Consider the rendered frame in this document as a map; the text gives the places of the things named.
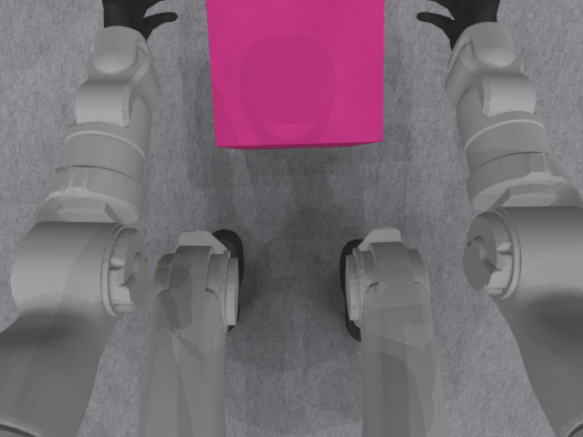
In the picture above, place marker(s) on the robot left upper arm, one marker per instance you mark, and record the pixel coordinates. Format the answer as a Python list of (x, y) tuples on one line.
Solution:
[(72, 282)]

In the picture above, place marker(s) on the left robot thigh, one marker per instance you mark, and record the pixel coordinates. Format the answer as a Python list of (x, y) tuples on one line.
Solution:
[(183, 383)]

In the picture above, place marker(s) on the left robot hand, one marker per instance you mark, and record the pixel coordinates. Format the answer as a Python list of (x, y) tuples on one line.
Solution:
[(130, 13)]

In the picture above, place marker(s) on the right robot hand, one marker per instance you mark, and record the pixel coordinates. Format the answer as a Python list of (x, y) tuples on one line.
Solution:
[(465, 14)]

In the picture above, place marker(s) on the robot right upper arm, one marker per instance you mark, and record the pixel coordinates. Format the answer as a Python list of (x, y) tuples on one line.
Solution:
[(529, 260)]

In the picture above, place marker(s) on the right robot forearm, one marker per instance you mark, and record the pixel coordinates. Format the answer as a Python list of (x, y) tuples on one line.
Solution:
[(503, 135)]

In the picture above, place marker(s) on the carton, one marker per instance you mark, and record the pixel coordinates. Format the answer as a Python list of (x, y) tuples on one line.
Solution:
[(296, 73)]

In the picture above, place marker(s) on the left robot forearm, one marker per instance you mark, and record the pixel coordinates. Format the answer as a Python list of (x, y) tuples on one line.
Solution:
[(106, 146)]

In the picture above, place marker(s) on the robot right shin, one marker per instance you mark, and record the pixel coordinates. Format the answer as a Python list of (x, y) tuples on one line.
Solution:
[(418, 266)]

